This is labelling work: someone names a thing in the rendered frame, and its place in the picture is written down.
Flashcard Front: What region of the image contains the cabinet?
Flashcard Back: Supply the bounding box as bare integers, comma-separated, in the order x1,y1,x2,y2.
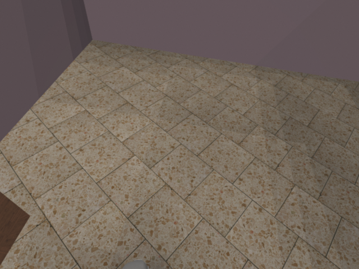
0,192,30,265

